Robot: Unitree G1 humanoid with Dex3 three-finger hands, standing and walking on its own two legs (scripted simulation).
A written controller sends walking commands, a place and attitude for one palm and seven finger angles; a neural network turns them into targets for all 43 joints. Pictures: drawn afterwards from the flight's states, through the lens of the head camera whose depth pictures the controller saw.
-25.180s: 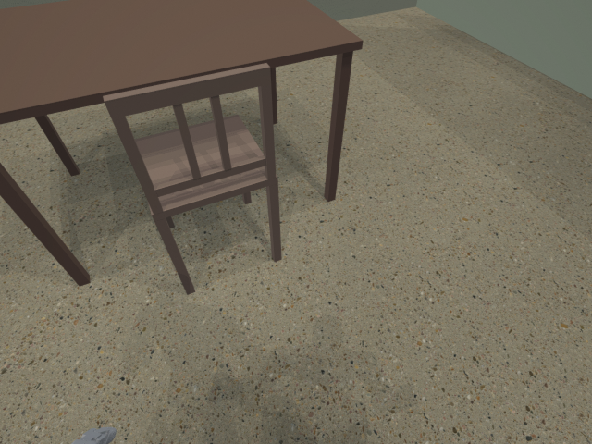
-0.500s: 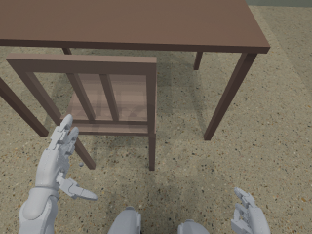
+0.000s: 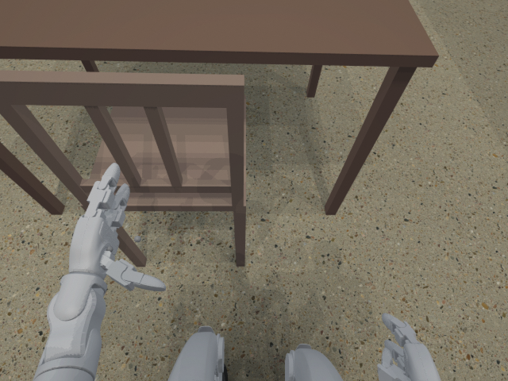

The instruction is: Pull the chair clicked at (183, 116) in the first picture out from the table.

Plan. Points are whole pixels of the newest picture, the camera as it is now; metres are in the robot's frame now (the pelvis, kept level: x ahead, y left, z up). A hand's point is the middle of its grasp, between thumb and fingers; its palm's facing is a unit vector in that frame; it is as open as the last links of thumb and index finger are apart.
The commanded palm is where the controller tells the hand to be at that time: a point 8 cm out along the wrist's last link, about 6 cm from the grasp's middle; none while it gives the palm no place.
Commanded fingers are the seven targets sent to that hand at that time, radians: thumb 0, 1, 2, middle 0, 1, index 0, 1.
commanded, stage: aim the fingers beside a spindle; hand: left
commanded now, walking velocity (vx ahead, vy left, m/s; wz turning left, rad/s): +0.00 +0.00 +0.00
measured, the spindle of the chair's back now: (117, 148) +0.51 +0.28 +0.00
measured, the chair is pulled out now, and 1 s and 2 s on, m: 0.00 0.00 0.00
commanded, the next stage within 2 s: push the fingers through the gap in 1.20 s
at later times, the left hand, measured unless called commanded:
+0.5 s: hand (158, 220) +0.36 +0.17 +0.01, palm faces +0.02 -1.00 -0.03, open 17.0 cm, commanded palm +0.34 +0.22 +0.01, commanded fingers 0.00 -0.50 0.30 -0.06 -0.08 -0.06 -0.08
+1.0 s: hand (166, 215) +0.37 +0.16 +0.01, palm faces +0.02 -1.00 -0.05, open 17.0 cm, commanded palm +0.35 +0.21 +0.01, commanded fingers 0.00 -0.50 0.30 -0.06 -0.08 -0.06 -0.08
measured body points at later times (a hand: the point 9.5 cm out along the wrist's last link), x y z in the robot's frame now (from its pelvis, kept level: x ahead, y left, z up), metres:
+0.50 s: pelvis +0.00 +0.01 -0.01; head +0.10 +0.02 +0.43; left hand +0.35 +0.22 +0.02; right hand +0.14 -0.25 -0.12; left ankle +0.06 +0.10 -0.64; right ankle +0.00 -0.10 -0.64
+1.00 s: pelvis +0.00 +0.00 -0.02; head +0.10 +0.00 +0.42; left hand +0.36 +0.21 +0.01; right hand +0.12 -0.26 -0.13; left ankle +0.06 +0.10 -0.64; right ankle +0.00 -0.10 -0.64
